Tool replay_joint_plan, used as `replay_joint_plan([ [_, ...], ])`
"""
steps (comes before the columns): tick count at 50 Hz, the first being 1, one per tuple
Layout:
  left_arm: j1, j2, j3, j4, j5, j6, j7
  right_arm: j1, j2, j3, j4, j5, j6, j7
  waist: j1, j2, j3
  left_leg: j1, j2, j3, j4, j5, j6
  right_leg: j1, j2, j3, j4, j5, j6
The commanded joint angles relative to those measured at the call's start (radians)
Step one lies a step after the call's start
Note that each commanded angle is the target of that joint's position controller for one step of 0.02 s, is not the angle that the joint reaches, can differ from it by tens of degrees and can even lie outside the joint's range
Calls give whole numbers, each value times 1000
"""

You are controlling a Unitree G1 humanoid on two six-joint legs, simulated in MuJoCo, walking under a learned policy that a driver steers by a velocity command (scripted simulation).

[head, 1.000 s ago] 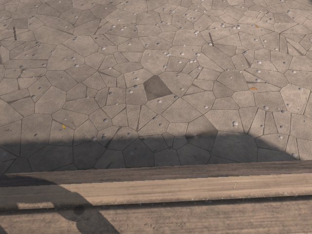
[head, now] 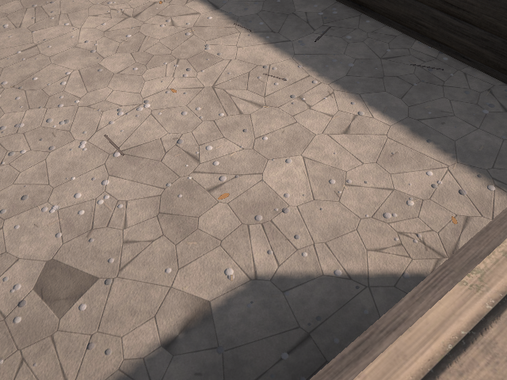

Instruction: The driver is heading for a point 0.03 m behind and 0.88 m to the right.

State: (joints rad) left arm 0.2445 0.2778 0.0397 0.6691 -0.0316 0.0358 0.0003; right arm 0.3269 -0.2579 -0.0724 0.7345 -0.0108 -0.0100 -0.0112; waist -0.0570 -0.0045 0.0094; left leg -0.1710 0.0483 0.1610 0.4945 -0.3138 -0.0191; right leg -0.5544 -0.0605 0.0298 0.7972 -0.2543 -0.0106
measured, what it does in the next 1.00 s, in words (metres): walks ahead, turning right: right foot, then left foot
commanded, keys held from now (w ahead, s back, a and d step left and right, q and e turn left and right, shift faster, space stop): w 0.50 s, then w+e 0.50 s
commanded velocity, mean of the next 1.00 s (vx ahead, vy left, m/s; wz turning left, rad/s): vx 0.50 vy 0.00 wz -0.32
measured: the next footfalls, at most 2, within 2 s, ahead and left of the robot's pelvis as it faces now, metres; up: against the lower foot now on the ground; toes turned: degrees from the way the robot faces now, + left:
right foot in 0.06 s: +0.15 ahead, -0.11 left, +0.00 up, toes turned -3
left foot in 0.46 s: +0.24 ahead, +0.01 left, +0.00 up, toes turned -6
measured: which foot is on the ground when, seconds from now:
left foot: down 0.00-0.08, up 0.10-0.44, down 0.46-0.92, up 0.94-1.00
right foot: up 0.00-0.04, down 0.06-0.46, up 0.48-0.88, down 0.90-1.00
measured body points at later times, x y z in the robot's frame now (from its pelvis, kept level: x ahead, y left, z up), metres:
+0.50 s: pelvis +0.16 -0.05 -0.01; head +0.15 -0.04 +0.44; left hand +0.28 +0.21 -0.13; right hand +0.30 -0.30 -0.10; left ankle +0.20 +0.01 -0.73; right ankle +0.11 -0.12 -0.72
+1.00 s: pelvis +0.22 -0.15 -0.01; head +0.23 -0.18 +0.44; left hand +0.50 +0.00 -0.08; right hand +0.27 -0.45 -0.11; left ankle +0.19 +0.01 -0.67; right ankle +0.28 -0.24 -0.73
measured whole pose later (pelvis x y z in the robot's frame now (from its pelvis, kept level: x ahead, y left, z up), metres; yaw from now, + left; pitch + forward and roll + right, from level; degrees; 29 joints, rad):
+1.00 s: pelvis +0.22 -0.15 -0.01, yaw -19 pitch +0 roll +1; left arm 0.08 0.23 -0.02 0.61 -0.01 0.05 -0.01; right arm 0.22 -0.29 -0.03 0.59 0.02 0.01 -0.02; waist -0.04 0.03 0.03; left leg -0.35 0.03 0.03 1.07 -0.49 -0.03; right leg -0.42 0.06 -0.01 0.62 -0.20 -0.11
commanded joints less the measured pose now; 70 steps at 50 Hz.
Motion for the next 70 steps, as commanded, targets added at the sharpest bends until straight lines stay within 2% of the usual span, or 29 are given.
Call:
replay_joint_plan([
  [1,-37,31,-4,-82,6,-5,-14,-81,-156,-38,-83,27,6,6,26,77,34,-99,262,-162,-179,18,180,151,41,-83,-129,35,-40],
  [3,185,90,34,-11,16,-10,-8,-95,-102,-9,-87,19,14,9,132,17,-41,-165,177,-80,89,143,119,430,94,-74,-218,64,-79],
  [4,277,213,63,-16,26,-17,-2,-125,-49,14,-125,5,-3,12,164,-220,-86,-302,39,18,569,-47,34,527,-99,277,-341,143,-180],
  [5,234,246,60,-45,30,-28,-17,-94,-52,18,-174,26,-18,10,114,-285,-134,-547,-103,-120,817,-249,-10,569,-274,693,-543,-142,-354],
  [6,179,189,46,-61,24,-41,-26,-131,-133,3,-182,66,-32,8,122,-169,-57,-616,-66,-201,902,-209,-4,502,-278,664,-561,-207,-367],
  [7,151,148,31,-55,22,-45,-23,-134,-138,3,-186,64,-38,6,106,-136,-26,-647,-43,-212,937,-164,4,463,-253,557,-514,-170,-331],
  [9,107,88,4,-47,28,-45,-19,-94,-107,8,-165,17,-36,3,64,-57,-40,-610,2,-215,900,-61,19,391,-168,385,-428,-73,-260],
  [10,70,112,24,-31,39,-39,17,-55,-72,26,-120,-40,1,15,52,-109,-148,-476,13,-206,728,-12,-4,429,-94,240,-411,207,-181],
  [14,118,88,17,-7,35,-46,19,-123,-87,29,-128,-15,53,19,72,-99,-89,-418,-28,-151,577,-26,-36,384,-88,201,-429,405,-232],
  [17,61,107,23,-13,28,-43,21,-217,-68,41,-158,-24,51,28,66,-51,-12,-261,-59,-115,341,68,-10,232,-44,149,-453,415,-195],
  [20,7,118,27,-24,37,-31,20,-116,-45,49,-118,-16,58,16,68,-112,-64,-63,-136,-44,311,43,16,191,-38,153,-417,449,-210],
  [22,-71,101,18,-32,21,-20,31,-23,-8,59,-112,-18,52,0,-8,-43,-68,104,-114,-81,113,115,35,148,-33,185,-321,379,-182],
  [23,-101,78,12,-38,22,-12,37,73,-48,44,-89,-21,36,-8,-71,68,-87,207,-11,-238,-50,73,76,107,9,171,-99,219,-145],
  [24,-72,-3,-9,-73,32,-15,37,110,-130,39,-110,-23,22,-7,-40,274,-135,325,260,-562,-42,276,128,-38,143,80,205,-210,-95],
  [25,-23,83,15,-64,42,-5,44,142,-180,17,-86,14,25,-10,-27,228,-105,305,326,-765,-62,356,181,-217,214,159,291,-296,-65],
  [27,-57,138,35,-32,54,-3,48,31,-117,29,-119,15,9,-11,21,103,14,120,311,-701,-105,213,211,-278,210,222,473,-176,-18],
  [29,-81,102,25,-42,38,4,39,-79,-63,51,-146,10,-20,2,78,96,14,-14,230,-500,-122,368,168,-197,165,197,449,-69,18],
  [34,-116,61,22,-30,42,44,30,-29,-77,47,-121,11,-51,31,77,77,-24,-66,197,-292,-160,582,163,-82,127,128,343,58,29],
  [39,-270,24,-4,-82,42,52,3,-43,-99,33,-128,5,-30,29,29,132,-4,-86,168,-145,-170,379,133,45,74,-18,-10,114,10],
  [44,-324,50,-21,-152,46,57,-5,-55,-136,4,-142,-16,43,11,18,143,-12,-72,200,-157,-120,-88,145,198,79,-109,-217,9,-45],
  [45,-239,19,-46,-149,1,37,-2,-98,-157,2,-196,23,31,-2,20,146,25,-84,217,-189,-120,-134,165,241,76,-92,-261,-53,-54],
  [46,-127,73,-24,-107,9,25,-2,-140,-130,9,-216,25,20,-9,71,61,-20,-111,169,-144,67,11,146,359,61,-38,-278,40,-89],
  [47,-41,158,2,-75,6,15,-5,-142,-77,30,-261,7,8,-16,81,-179,-88,-307,-11,20,403,-83,45,474,-69,286,-431,-193,-217],
  [48,32,198,10,-92,10,7,-15,-216,-102,28,-310,23,-7,-16,156,-300,-110,-559,-139,-95,753,-275,-18,575,-200,677,-615,-392,-384],
  [49,-16,138,-13,-89,16,-5,-16,-183,-162,6,-299,50,-21,-12,118,-187,-53,-608,-93,-187,849,-233,-26,518,-212,604,-600,-359,-388],
  [51,-94,105,-26,-99,21,-15,-1,-138,-140,4,-282,14,-37,-3,51,-58,-67,-507,-57,-192,858,-168,-23,414,-137,398,-506,-121,-327],
  [54,-105,75,-42,-106,22,-15,-8,-162,-100,17,-301,5,-36,7,49,-68,-127,-463,-58,-179,847,-83,-26,429,-72,378,-479,-84,-302],
  [59,-62,98,-40,-117,38,-5,17,-259,-82,39,-351,13,-48,9,65,-81,-82,-462,-98,-183,630,-78,-43,452,-39,442,-511,-49,-313],
  [70,-107,69,-21,-125,7,50,28,-366,-50,41,-364,24,-104,26,114,-76,-26,-267,-152,-175,192,25,-14,491,29,540,-416,394,-250],
])
Velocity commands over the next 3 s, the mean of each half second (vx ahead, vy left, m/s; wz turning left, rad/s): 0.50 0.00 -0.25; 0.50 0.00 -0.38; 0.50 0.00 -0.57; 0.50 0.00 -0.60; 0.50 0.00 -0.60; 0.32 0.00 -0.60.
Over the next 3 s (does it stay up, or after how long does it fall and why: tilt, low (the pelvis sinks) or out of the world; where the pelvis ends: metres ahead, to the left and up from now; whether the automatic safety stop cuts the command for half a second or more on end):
stays up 0.48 -0.99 -0.01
